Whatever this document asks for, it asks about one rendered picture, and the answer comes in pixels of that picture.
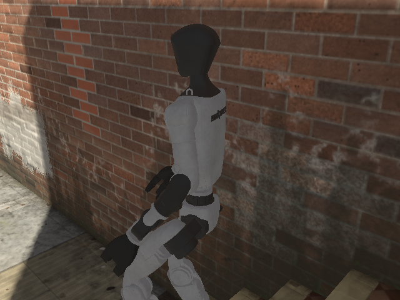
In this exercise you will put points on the robot left upper arm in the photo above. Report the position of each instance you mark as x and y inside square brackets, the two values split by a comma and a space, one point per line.
[181, 118]

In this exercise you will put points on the right robot hand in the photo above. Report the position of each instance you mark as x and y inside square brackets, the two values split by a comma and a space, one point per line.
[166, 173]

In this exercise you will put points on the robot right upper arm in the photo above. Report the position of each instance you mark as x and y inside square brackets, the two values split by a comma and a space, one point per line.
[223, 91]

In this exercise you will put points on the left robot forearm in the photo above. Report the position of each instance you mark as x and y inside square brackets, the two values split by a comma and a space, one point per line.
[169, 201]

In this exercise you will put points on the robot left thigh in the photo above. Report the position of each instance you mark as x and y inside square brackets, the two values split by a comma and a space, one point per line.
[172, 238]

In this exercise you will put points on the robot right shin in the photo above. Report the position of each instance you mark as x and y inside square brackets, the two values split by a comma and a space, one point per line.
[193, 291]

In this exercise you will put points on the left robot hand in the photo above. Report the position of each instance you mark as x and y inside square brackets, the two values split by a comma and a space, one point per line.
[122, 251]

